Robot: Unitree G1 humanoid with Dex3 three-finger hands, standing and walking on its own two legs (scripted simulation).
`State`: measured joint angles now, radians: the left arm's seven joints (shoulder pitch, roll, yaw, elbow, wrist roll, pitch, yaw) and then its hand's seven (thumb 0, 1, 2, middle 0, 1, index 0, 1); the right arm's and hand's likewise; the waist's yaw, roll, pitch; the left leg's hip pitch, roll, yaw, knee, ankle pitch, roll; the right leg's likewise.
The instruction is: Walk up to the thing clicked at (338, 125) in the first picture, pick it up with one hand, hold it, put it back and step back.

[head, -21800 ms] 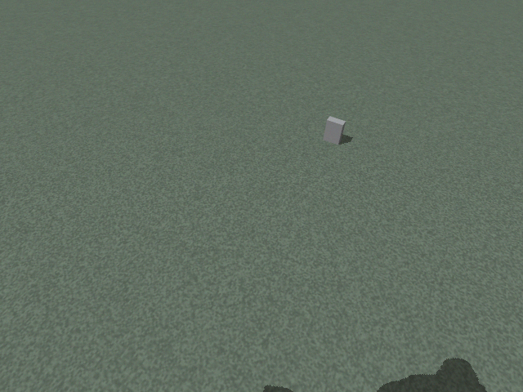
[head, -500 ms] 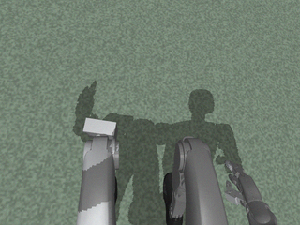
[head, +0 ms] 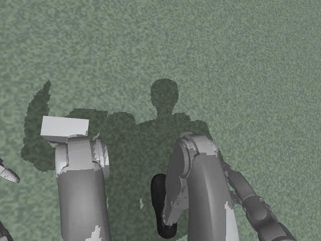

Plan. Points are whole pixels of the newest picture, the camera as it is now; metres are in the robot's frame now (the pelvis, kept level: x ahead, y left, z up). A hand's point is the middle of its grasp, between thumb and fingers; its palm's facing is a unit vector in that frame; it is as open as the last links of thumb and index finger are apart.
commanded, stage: close in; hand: left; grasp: from the side
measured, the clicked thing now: (68, 132) +0.37 +0.20 -0.22
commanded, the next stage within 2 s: rest palm in 0.70 s
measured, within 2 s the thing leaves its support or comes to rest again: neither
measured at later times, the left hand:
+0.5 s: hand (44, 136) +0.34 +0.25 -0.18, palm faces -0.05 -1.00 +0.01, open 17.6 cm
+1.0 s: hand (54, 139) +0.34 +0.23 -0.19, palm faces -0.02 -1.00 +0.00, open 17.5 cm
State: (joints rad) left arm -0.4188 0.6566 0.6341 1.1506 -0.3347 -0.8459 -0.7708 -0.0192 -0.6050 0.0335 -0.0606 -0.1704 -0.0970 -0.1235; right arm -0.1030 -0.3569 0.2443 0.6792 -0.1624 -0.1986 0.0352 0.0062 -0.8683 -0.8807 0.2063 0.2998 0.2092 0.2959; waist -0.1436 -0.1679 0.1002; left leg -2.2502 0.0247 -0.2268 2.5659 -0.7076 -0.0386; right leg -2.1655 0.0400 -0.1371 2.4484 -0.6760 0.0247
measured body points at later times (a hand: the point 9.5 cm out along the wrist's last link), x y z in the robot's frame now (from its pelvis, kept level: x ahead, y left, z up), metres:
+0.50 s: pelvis -0.01 +0.02 -0.02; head +0.19 +0.19 +0.34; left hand +0.34 +0.31 -0.18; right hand +0.19 -0.23 -0.05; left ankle +0.08 +0.13 -0.26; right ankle +0.11 -0.12 -0.26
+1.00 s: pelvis -0.02 +0.01 -0.02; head +0.20 +0.19 +0.33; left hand +0.33 +0.29 -0.19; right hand +0.17 -0.23 -0.05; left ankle +0.08 +0.13 -0.26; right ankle +0.11 -0.12 -0.26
